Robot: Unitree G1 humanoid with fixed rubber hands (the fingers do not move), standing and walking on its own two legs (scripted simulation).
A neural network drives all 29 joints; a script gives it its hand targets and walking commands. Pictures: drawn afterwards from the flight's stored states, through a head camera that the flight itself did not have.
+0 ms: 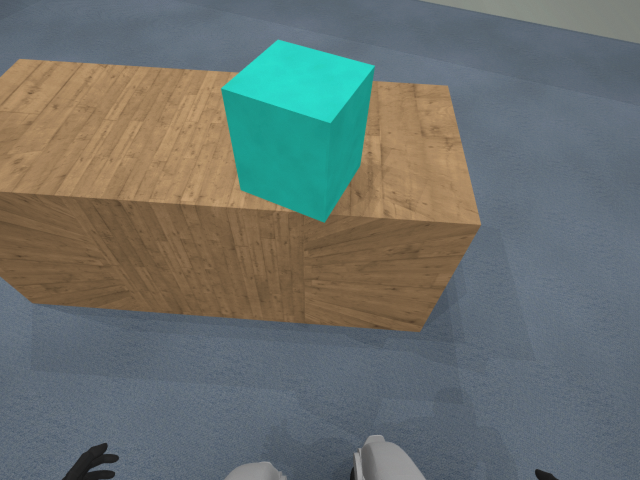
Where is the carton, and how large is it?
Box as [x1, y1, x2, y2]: [221, 40, 374, 222]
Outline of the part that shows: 277,40 221,88 240,188 244,191 324,222 360,163 374,66 281,40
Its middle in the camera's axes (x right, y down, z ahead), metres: -0.04 -0.22 +0.80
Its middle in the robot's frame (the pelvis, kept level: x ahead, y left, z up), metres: +0.75 +0.06 -0.04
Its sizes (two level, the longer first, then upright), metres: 0.210 0.200 0.250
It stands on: a pedestal, 0.56 m high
